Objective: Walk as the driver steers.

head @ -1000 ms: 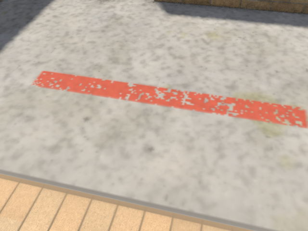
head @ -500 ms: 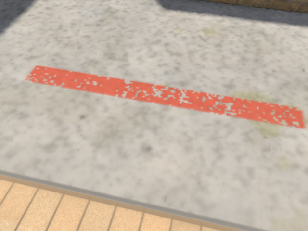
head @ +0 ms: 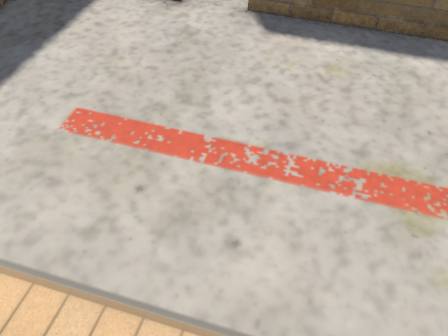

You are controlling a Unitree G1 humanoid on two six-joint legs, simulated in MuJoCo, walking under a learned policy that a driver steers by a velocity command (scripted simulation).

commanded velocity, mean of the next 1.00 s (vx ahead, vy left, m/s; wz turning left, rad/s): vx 0.48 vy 0.00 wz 0.00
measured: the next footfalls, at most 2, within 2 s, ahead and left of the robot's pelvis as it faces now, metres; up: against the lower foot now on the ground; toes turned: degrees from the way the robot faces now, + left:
left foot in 0.12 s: +0.03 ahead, +0.15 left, +0.00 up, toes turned -3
right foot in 0.44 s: +0.31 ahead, -0.07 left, +0.17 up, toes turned -5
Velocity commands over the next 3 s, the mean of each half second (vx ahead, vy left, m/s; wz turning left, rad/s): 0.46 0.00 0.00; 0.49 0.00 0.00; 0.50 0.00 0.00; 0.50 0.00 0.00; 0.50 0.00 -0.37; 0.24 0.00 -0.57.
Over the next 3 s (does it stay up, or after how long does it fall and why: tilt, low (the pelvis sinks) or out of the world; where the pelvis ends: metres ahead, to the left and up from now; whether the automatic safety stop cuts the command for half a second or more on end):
stays up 1.42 -0.05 0.17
